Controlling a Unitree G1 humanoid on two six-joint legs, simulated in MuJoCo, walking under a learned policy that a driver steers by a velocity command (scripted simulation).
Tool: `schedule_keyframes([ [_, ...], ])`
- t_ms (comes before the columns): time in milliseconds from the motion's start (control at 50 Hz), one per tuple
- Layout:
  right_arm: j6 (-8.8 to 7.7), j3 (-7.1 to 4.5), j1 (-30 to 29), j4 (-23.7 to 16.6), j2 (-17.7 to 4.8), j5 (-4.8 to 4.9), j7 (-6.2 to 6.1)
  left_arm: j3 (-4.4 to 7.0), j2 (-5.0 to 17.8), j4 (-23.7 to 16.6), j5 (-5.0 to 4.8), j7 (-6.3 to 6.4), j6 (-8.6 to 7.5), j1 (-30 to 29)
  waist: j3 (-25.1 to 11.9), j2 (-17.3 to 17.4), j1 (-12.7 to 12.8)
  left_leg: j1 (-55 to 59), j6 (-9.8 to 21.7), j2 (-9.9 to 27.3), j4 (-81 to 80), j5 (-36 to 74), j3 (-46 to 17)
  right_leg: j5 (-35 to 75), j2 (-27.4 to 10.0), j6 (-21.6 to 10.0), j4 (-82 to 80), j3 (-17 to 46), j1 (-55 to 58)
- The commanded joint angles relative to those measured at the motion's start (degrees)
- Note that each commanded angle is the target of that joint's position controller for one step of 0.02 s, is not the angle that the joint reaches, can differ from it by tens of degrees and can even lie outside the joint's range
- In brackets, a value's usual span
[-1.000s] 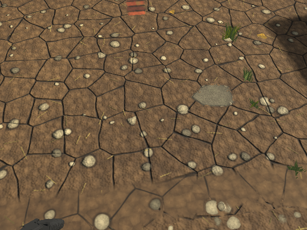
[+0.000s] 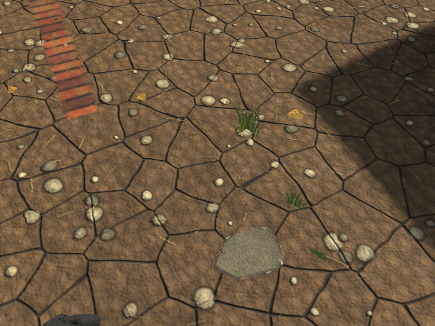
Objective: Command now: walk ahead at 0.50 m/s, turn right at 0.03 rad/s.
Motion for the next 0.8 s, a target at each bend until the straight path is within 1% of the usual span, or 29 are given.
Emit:
schedule_keyframes([
  [20, 0.04, -2.45, 1.4, -1.7, -10.2, 0.41, -0.4, 0.76, 3.5, -5.8, -0.46, -0.87, -1.32, -7.2, 2.0, 6.3, 0.1, -0.6, 8.6, 16.0, -3.1, 16.1, -8.1, 1.2, 1.7, -0.9, -4.3, -1.4, 2.1],
  [80, 0.97, -2.95, 1.1, -0.9, -11.4, 0.53, -0.86, 1.39, 5.1, -5.9, -0.32, -1.43, -1.66, -5.8, 1.0, 7.2, 2.4, 3.7, 7.1, 17.7, 1.4, 23.8, -8.5, -4.6, 3.0, -3.3, -7.4, -2.1, 6.0],
  [100, 1.23, -3.02, -0.1, -1.1, -11.8, 0.64, -1.03, 2.1, 6.3, -4.7, -0.05, -1.29, -1.72, -1.5, -1.5, 7.3, 5.3, 3.5, 6.1, 16.5, 6.5, 32.4, -7.0, -4.9, 4.5, -4.5, -9.2, -3.7, 12.7],
  [120, 1.39, -2.57, -0.2, -1.2, -10.7, 0.44, -1.17, 3.43, 8.8, -2.2, 0.25, -0.83, -1.64, 6.5, -6.9, 6.2, 9.0, 0.6, 4.6, 13.7, 16.0, 37.2, -4.6, -3.9, 5.0, -6.3, -9.6, -4.2, 24.7],
  [140, 1.19, -1.28, -0.5, -2.9, -7.9, -0.98, -1.34, 4.63, 13.0, -0.3, 0.87, -0.17, -1.41, 17.3, -15.8, 0.7, 13.1, -10.6, 2.4, 10.5, 33.0, 24.0, -2.2, -1.0, -4.9, -10.1, -7.0, 6.5, 42.3],
  [160, -0.05, 0.73, 6.7, -4.0, -1.3, -0.89, -0.93, 5.43, 17.3, 0.8, 0.84, -0.29, -1.08, 19.7, -22.5, -14.7, 9.4, -33.3, -1.2, 0.3, 52.4, -14.2, -1.6, -12.4, -17.1, -19.5, -12.4, 32.9, 60.1],
  [180, -1.08, -0.5, 3.6, -3.1, -7.1, 0.2, -0.53, 4.1, 11.6, 0.8, -0.05, -0.29, -0.87, 20.3, -21.5, -9.9, 12.0, -40.5, -1.0, 2.5, 59.2, -19.4, -8.0, -21.6, -16.7, -19.1, -17.0, 38.1, 59.1],
  [200, -1.64, -1.35, -1.8, -4.6, -9.7, 1.54, -0.23, 3.26, 9.5, 0.5, 0.01, -0.04, -0.92, 16.3, -12.6, -6.5, 11.7, -43.8, -0.4, 5.2, 60.1, -14.6, -7.5, -20.5, -15.1, -16.5, -18.2, 29.2, 51.8],
  [220, -1.69, -1.25, -4.7, -5.1, -9.1, 1.38, -0.36, 2.81, 8.3, 0.2, 0.42, 0.06, -0.96, 12.7, -8.3, -2.2, 10.2, -42.0, -0.5, 7.7, 57.8, -9.5, -6.3, -15.7, -12.9, -14.9, -19.6, 22.6, 44.0],
  [240, -1.35, -1.44, -6.1, -5.3, -8.5, 0.58, -0.46, 2.36, 6.7, 0.2, 0.81, -0.1, -1.14, 10.0, -4.8, -1.1, 8.6, -40.2, -1.0, 9.2, 54.6, -6.3, -6.0, -11.1, -11.0, -14.2, -21.6, 18.0, 37.7],
  [260, -0.64, -1.64, -4.9, -4.9, -7.9, 0.44, -0.47, 2.01, 5.6, 0.4, 1.32, -0.17, -1.56, 8.4, -3.8, -2.3, 6.7, -36.7, -1.2, 10.5, 53.0, -4.0, -6.7, -8.0, -9.7, -13.5, -23.4, 14.5, 33.4],
  [280, 0.15, -1.52, -3.5, -4.4, -6.7, 0.59, -0.51, 2.11, 5.4, 0.8, 1.33, -0.27, -2.06, 7.7, -3.5, -3.0, 5.6, -34.4, -1.6, 10.7, 52.0, -2.7, -6.9, -6.6, -9.2, -13.4, -25.2, 12.1, 30.6],
  [300, 0.86, -1.39, -2.9, -4.1, -5.6, 0.65, -0.61, 2.24, 5.5, 1.4, 1.18, -0.29, -2.58, 7.5, -2.8, -2.7, 5.0, -33.6, -2.0, 10.7, 51.2, -2.0, -7.0, -4.3, -9.1, -13.6, -26.6, 9.5, 28.7],
  [340, 1.67, -1.42, -4.6, -4.8, -4.8, 0.49, -0.84, 2.71, 6.7, 2.8, 1.4, -0.01, -3.17, 7.7, -0.9, -1.5, 4.7, -35.8, -2.8, 10.7, 48.4, 1.9, -8.0, -1.0, -9.2, -13.5, -28.6, 5.3, 27.2],
  [400, 1.6, -1.51, -8.0, -5.8, -4.4, 0.28, -0.53, 2.94, 7.5, 4.4, 1.57, 0.61, -3.14, 8.4, 0.2, -0.6, 5.5, -38.2, -3.2, 10.0, 40.3, 11.5, -8.4, 3.3, -8.0, -12.1, -29.3, -1.0, 29.0],
  [460, 1.16, -1.04, -13.4, -7.4, -3.2, 0.13, 0.45, 2.99, 8.4, 5.5, 1.25, 1.1, -2.86, 9.2, 1.7, -0.2, 7.6, -35.9, -2.6, 9.2, 30.5, 19.3, -4.8, 4.1, -6.7, -10.3, -29.9, -6.4, 29.6],
  [500, 1.09, -0.61, -17.4, -9.2, -2.3, 0.12, 1.08, 3.2, 9.2, 6.9, 0.96, 1.35, -2.38, 11.6, 2.9, 0.5, 9.4, -36.7, -1.8, 8.9, 26.4, 20.2, -3.3, 4.7, -7.9, -10.0, -29.6, -7.9, 32.9],
  [560, 1.17, -0.53, -21.5, -12.1, -2.4, 0.2, 2.11, 3.56, 10.0, 8.7, 0.26, 1.51, -0.97, 14.1, 4.1, 0.6, 10.6, -39.9, -0.3, 8.2, 22.7, 15.6, -1.3, 9.1, -10.1, -9.4, -26.5, -9.3, 40.5],
  [580, 1.21, -0.63, -22.1, -13.0, -2.6, 0.21, 2.48, 3.69, 10.4, 9.0, 0.04, 1.62, -0.43, 14.2, 4.0, 0.2, 10.3, -39.9, 0.4, 7.6, 22.0, 12.8, -0.3, 12.8, -10.7, -9.0, -24.7, -9.9, 42.5],
  [620, 1.41, -1.36, -20.5, -13.9, -4.0, 0.16, 3.0, 4.09, 11.8, 8.7, -0.22, 2.13, 0.49, 13.1, 1.5, -1.8, 8.2, -34.6, 2.4, 4.6, 21.5, 6.8, 3.1, 30.4, -10.9, -7.6, -18.3, -11.7, 44.4],
  [640, 1.59, -2.16, -16.9, -13.5, -5.3, -0.15, 3.05, 4.3, 12.6, 8.3, -0.2, 2.63, 1.09, 12.1, -0.7, -3.1, 5.8, -29.6, 3.4, 2.2, 21.6, 4.0, 4.9, 41.6, -10.3, -6.7, -11.8, -12.6, 44.3],
  [660, 1.54, -3.57, -9.1, -11.7, -7.7, -0.28, 2.78, 4.26, 12.7, 7.8, -0.14, 3.13, 1.68, 11.0, -4.7, -2.6, 1.6, -19.8, 4.9, -0.4, 18.9, 6.4, 5.7, 45.9, -8.5, -5.1, -1.0, -13.6, 41.8],
  [680, 1.65, -5.27, -0.7, -10.0, -11.3, -0.54, 1.77, 3.89, 12.1, 6.9, -0.14, 3.49, 1.45, 10.4, -9.3, 0.2, -2.8, -4.2, 7.4, 1.2, 14.8, 16.5, 0.6, 35.7, -5.7, -2.2, 13.6, -14.1, 31.6],
  [700, 1.93, -6.56, 0.4, -10.3, -18.6, -1.01, 0.65, 1.52, 4.7, 4.2, 2.62, 2.51, 0.0, 16.9, -16.7, 16.0, 2.6, 21.2, 17.6, 18.0, 19.0, 36.9, -24.7, -19.1, 4.3, 2.4, 36.7, -12.9, 4.8],
  [720, 1.76, -5.69, 0.9, -12.6, -16.0, -1.01, 0.52, 1.11, 7.0, 4.1, 1.86, 1.43, -1.93, 15.6, -29.1, 13.1, 0.3, 27.3, 25.2, 25.7, 12.2, 39.6, -43.9, -39.2, 9.7, 3.3, 49.0, 0.4, -1.9],
  [740, 1.74, -4.75, -1.5, -13.1, -13.0, -1.28, 0.62, 2.2, 10.3, 2.9, -0.45, 0.9, -2.6, 9.7, -24.3, 7.6, -1.3, 23.1, 21.7, 22.8, 11.8, 42.6, -33.9, -35.2, 5.4, 2.0, 48.6, 4.4, -4.8],
  [760, 1.64, -4.31, -4.6, -13.0, -10.7, -0.39, 0.44, 1.7, 9.1, 1.5, -0.68, 1.21, -2.75, 6.9, -16.5, 4.2, 0.5, 14.7, 18.6, 19.7, 11.4, 41.3, -26.6, -31.0, 3.1, 1.3, 43.4, 3.2, -5.7],
  [780, 1.88, -3.91, -7.8, -13.4, -9.3, 0.22, 0.23, 1.87, 8.9, 1.9, 0.29, 1.89, -2.29, 6.1, -10.4, 0.7, 2.8, 5.6, 16.4, 17.2, 9.4, 39.1, -22.7, -28.7, 1.6, 1.7, 38.7, 2.1, -4.7],
  [800, 1.96, -3.58, -9.5, -14.0, -8.4, -0.21, -0.1, 2.37, 9.8, 1.7, 1.02, 2.34, -1.43, 6.3, -8.1, 1.6, 4.5, -1.7, 15.5, 15.8, 7.7, 40.2, -20.4, -26.7, 0.6, 1.9, 35.9, 2.2, -0.5],
])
